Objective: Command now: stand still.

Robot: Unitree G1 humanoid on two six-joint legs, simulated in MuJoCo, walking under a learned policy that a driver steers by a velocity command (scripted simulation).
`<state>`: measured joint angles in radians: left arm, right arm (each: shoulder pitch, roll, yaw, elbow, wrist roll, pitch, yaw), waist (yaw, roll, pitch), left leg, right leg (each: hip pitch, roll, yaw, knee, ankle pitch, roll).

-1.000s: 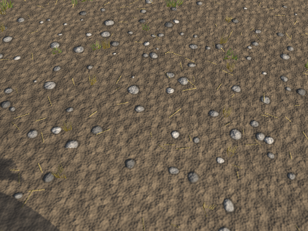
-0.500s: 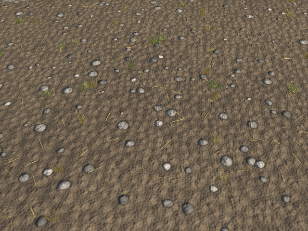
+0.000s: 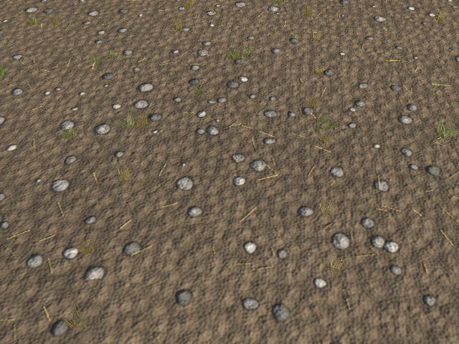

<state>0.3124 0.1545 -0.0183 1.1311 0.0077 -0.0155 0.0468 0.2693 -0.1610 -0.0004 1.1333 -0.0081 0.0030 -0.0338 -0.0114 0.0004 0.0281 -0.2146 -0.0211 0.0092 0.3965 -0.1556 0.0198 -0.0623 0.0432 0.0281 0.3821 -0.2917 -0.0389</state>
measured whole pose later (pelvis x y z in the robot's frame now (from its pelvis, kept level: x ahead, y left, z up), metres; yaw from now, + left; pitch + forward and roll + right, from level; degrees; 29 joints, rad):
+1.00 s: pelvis +0.22 +0.06 +0.00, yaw +0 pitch +0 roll +0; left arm 0.16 0.20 0.05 0.98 0.03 -0.04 -0.03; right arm 0.48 -0.13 -0.02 1.11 -0.02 -0.09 -0.01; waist -0.02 -0.03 0.02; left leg 0.03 -0.07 0.08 0.22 -0.26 0.09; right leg -0.62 -0.08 -0.05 0.95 -0.15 -0.05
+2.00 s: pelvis +0.80 +0.08 +0.00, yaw +0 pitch -1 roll +0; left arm 0.22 0.21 0.06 0.96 0.04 -0.05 -0.02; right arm 0.37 -0.19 -0.05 1.05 -0.01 -0.09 0.00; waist -0.01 -0.03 0.04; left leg -0.12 -0.08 0.11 0.29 -0.18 0.10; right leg -0.56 -0.10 0.00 1.05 -0.21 -0.06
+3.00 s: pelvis +1.32 +0.13 -0.01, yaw +24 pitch +0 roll +0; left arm 0.24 0.22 0.05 0.87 0.02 -0.08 0.00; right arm 0.22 -0.26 -0.08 0.90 -0.01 -0.02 0.01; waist 0.01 -0.01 0.07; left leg -0.28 -0.13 0.07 0.47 -0.20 0.15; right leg -0.42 -0.08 -0.03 1.23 -0.34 0.00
